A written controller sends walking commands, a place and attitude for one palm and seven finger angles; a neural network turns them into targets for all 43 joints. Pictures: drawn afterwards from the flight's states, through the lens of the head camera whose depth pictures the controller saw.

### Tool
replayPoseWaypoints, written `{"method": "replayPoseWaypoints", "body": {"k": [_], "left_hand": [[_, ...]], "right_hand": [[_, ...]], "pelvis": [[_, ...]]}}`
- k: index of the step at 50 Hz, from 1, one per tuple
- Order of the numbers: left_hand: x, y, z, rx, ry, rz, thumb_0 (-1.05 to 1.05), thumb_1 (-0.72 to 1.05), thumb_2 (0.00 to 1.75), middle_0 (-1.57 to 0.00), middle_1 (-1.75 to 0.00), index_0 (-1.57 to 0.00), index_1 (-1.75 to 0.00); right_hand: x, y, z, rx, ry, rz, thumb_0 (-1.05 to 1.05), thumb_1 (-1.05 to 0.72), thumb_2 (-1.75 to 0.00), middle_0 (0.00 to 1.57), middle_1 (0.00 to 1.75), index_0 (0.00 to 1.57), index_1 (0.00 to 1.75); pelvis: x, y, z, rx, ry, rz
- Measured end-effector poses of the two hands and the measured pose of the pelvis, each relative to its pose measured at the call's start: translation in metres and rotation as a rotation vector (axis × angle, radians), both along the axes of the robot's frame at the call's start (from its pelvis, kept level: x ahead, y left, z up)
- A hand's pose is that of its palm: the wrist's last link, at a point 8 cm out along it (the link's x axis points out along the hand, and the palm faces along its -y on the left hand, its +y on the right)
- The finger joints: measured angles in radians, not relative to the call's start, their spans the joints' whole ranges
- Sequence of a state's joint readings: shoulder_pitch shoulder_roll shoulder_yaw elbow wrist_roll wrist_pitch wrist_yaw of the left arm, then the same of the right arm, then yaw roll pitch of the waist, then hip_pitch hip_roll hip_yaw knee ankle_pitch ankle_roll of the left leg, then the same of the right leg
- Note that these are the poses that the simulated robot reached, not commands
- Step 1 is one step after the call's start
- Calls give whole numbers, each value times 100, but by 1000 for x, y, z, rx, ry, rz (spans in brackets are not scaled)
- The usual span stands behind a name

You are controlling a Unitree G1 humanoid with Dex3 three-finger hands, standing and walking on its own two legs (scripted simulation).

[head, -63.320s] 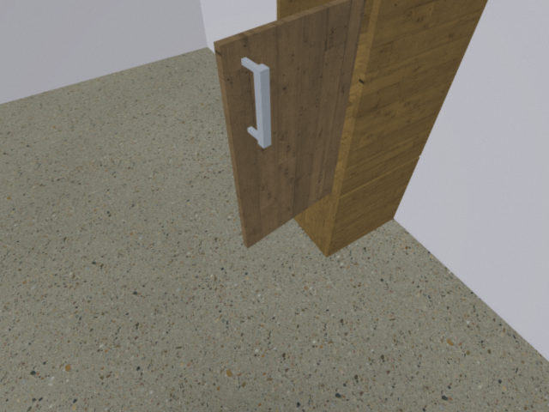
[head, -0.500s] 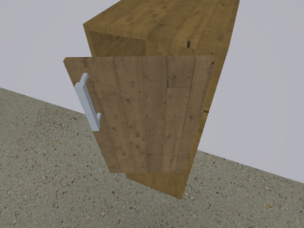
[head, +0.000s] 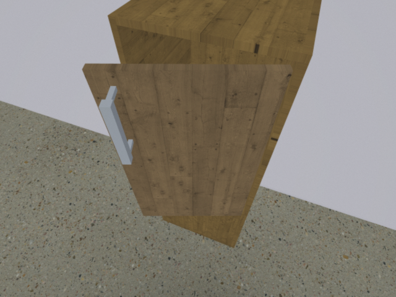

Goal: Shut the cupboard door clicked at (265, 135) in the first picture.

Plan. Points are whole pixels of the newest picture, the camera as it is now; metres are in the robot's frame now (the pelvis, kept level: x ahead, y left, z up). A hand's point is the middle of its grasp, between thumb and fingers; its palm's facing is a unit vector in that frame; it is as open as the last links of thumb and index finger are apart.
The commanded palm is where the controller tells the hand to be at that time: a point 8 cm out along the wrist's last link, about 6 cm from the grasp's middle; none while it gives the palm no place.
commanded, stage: come to a stop and stand still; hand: left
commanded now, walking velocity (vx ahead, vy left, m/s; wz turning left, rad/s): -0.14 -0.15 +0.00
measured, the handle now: (120, 128) +0.39 +0.18 +0.14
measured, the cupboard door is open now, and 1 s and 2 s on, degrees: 22 22 22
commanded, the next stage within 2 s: look again from close up in 1.34 s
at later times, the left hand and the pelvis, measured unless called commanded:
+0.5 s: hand out of the picture -0.01 +0.12 -0.17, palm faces +0.07 -0.97 -0.22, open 7.3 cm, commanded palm none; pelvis -0.01 -0.05 +0.00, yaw +2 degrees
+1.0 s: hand out of the picture +0.02 +0.19 -0.17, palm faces +0.04 -0.97 -0.24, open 7.4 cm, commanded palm none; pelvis -0.03 +0.00 -0.01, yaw +1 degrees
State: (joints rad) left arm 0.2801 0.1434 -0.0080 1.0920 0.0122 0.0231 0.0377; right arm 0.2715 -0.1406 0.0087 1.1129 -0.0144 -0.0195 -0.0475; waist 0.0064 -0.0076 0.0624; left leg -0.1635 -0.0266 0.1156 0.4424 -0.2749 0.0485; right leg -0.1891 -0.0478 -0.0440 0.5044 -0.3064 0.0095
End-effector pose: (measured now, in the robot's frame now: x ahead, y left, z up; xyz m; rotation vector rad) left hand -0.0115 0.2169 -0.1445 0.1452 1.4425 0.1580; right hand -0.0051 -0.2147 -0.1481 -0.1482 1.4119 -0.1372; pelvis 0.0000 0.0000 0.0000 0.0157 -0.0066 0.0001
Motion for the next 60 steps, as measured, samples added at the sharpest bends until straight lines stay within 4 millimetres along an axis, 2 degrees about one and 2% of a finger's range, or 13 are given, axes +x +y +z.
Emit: {"method": "replayPoseWaypoints", "body": {"k": [7,13,18,24,35,41,46,51,55,60], "left_hand": [[3,-7,1,38,-16,-9,0,91,90,-20,-30,-20,-30],[3,-29,6,50,-79,-8,0,91,90,-20,-30,-20,-30],[1,-42,6,36,-84,5,1,93,90,-20,-30,-20,-30],[-2,-46,6,26,-74,32,1,93,90,-20,-30,-20,-30],[0,-29,4,33,-75,18,0,91,90,-20,-30,-20,-30],[7,-9,5,60,-140,-12,0,91,90,-20,-30,-20,-30],[18,11,3,63,-186,-21,0,91,90,-20,-30,-20,-30],[25,25,5,56,-220,-26,0,91,90,-20,-30,-20,-30],[22,31,5,47,-217,-30,0,91,90,-20,-30,-20,-30],[8,36,3,35,-179,-29,0,91,90,-20,-30,-20,-30]], "right_hand": [[2,-26,-5,-18,-35,-17,1,-91,-90,20,30,20,30],[6,-48,-12,14,-41,4,1,-91,-90,20,30,20,30],[7,-54,-7,22,-38,25,1,-91,-90,20,30,20,29],[2,-53,-5,23,-4,30,1,-91,-90,20,30,20,29],[6,-41,-2,10,-25,32,1,-92,-90,20,30,20,30],[21,-38,-3,-9,-117,20,1,-92,-90,20,30,20,30],[33,-25,1,-18,-180,33,1,-91,-90,20,30,20,30],[37,-10,6,-23,-206,46,1,-92,-90,20,30,20,30],[35,-1,8,-26,-206,50,1,-92,-90,20,30,20,30],[28,5,10,-28,-187,46,1,-92,-90,20,30,20,30]], "pelvis": [[-14,-19,-5,11,9,-5],[-16,-40,-6,3,5,20],[-12,-50,-2,-7,2,28],[-8,-51,0,-2,-2,31],[-12,-38,0,7,-10,26],[-19,-24,-6,-8,-13,35],[-24,-9,-9,-18,-20,32],[-29,5,-7,-24,-18,23],[-32,13,-6,-23,-16,18],[-34,21,-4,-22,-17,14]]}}
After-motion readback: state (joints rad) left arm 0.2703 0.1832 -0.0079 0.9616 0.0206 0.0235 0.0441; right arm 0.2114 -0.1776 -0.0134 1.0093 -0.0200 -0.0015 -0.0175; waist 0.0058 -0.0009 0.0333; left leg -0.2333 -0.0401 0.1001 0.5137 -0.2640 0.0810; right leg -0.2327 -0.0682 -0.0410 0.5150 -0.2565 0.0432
